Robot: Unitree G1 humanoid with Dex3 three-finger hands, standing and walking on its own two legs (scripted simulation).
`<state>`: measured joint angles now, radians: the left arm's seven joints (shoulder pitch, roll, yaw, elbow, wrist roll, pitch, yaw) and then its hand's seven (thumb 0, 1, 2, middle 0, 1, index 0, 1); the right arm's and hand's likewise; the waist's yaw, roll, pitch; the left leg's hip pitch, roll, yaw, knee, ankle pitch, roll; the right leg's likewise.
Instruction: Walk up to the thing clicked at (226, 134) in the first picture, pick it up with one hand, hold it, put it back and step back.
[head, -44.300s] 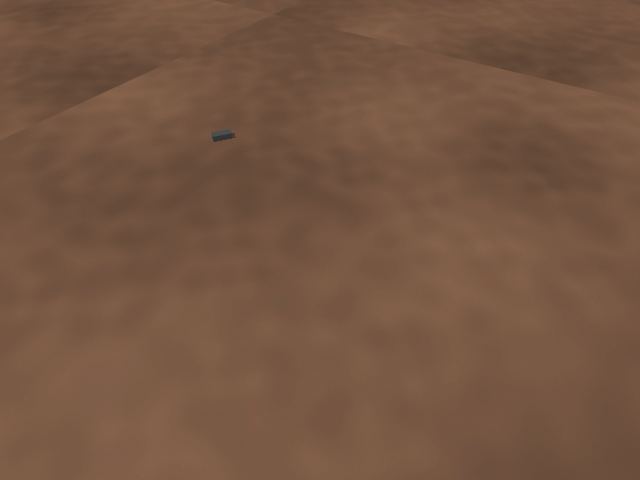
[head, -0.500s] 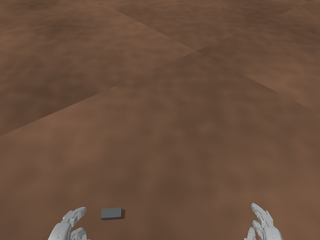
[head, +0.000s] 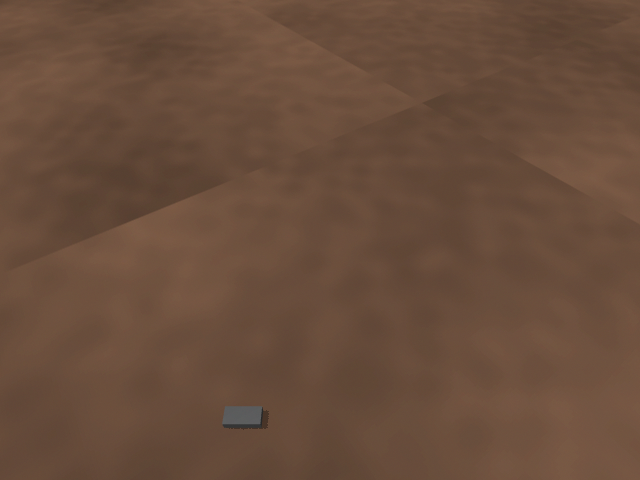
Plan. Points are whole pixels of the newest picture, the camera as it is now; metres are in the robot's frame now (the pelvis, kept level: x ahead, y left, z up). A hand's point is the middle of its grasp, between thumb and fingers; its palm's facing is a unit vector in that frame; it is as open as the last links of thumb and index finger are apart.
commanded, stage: stand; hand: left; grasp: from above
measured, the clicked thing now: (243, 416) +0.44 +0.27 -0.74
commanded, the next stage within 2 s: none
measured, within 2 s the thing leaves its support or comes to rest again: neither
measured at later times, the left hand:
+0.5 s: hand out of the picture +0.04 +0.23 -0.14, palm faces +0.05 -0.94 -0.35, open 7.4 cm
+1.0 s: hand out of the picture +0.05 +0.23 -0.14, palm faces +0.03 -0.94 -0.34, open 7.4 cm
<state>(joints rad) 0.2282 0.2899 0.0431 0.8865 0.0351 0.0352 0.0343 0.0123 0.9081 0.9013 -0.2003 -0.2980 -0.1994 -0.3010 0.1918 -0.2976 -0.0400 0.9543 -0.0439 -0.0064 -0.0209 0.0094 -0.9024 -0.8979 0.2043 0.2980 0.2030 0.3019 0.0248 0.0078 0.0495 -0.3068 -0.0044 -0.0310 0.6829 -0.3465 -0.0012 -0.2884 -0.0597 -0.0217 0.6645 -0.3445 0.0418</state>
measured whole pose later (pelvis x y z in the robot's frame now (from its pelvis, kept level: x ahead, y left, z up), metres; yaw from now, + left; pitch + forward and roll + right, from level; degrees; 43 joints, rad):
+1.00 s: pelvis +0.00 -0.02 +0.02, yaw +1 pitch -4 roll +0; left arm 0.12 0.31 0.03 1.16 0.02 0.00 0.01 0.01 0.91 0.90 -0.20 -0.30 -0.20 -0.30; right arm 0.14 -0.32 -0.01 1.13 -0.02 0.01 -0.01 0.01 -0.90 -0.90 0.20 0.30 0.20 0.30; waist 0.01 0.02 0.07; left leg -0.13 0.02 -0.05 0.38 -0.19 -0.03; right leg -0.10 -0.03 -0.05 0.36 -0.19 0.02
